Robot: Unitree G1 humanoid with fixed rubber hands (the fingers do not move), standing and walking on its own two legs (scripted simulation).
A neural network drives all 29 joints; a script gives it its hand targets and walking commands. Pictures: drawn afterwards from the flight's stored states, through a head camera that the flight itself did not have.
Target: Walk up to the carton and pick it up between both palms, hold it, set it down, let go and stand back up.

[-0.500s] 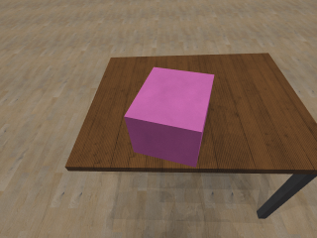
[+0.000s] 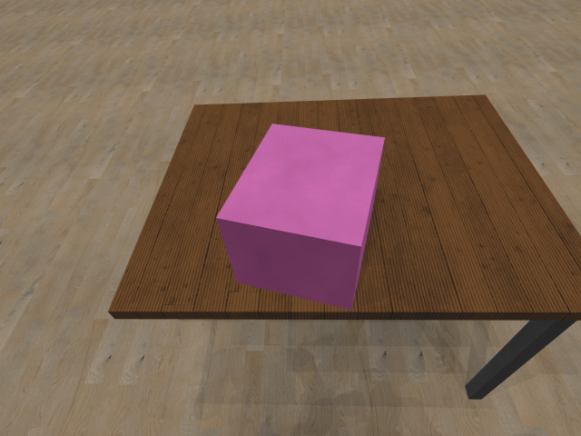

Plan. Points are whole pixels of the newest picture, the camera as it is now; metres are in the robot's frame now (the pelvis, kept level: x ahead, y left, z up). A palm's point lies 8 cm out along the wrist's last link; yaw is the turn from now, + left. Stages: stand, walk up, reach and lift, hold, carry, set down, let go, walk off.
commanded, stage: stand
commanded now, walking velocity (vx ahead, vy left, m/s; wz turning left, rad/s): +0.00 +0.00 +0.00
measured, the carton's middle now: (309, 211) +0.53 +0.00 -0.03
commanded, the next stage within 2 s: none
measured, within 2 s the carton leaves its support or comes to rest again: neither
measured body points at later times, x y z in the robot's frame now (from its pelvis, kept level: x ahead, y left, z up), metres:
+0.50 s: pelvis +0.02 -0.01 +0.00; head +0.02 -0.02 +0.45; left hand +0.07 +0.25 -0.12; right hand +0.06 -0.26 -0.14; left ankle +0.00 +0.12 -0.74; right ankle +0.06 -0.12 -0.74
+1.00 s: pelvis +0.02 -0.01 +0.00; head +0.03 -0.02 +0.45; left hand +0.07 +0.24 -0.13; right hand +0.05 -0.27 -0.14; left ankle +0.00 +0.12 -0.74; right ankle +0.06 -0.12 -0.74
